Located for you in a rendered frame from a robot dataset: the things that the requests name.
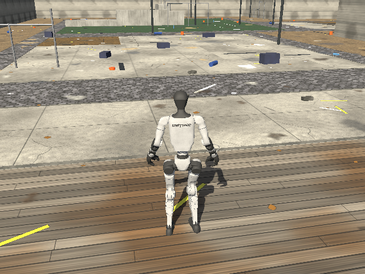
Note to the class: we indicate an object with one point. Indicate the robot right forearm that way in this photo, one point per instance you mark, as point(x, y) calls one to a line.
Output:
point(211, 149)

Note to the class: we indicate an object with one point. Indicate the robot right upper arm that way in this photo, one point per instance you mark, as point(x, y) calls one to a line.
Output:
point(198, 119)

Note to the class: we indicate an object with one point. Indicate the robot left forearm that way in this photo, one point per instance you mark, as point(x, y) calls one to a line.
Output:
point(153, 149)

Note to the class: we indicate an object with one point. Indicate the robot torso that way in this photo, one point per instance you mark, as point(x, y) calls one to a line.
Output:
point(181, 132)

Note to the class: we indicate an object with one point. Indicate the robot left upper arm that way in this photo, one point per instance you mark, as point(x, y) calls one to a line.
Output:
point(160, 130)

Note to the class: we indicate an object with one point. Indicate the right robot hand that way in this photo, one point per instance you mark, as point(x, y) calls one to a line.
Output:
point(216, 160)

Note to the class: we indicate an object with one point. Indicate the right robot foot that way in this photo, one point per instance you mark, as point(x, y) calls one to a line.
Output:
point(195, 227)

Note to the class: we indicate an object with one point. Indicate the left robot hand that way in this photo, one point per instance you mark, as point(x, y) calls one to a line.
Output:
point(153, 158)

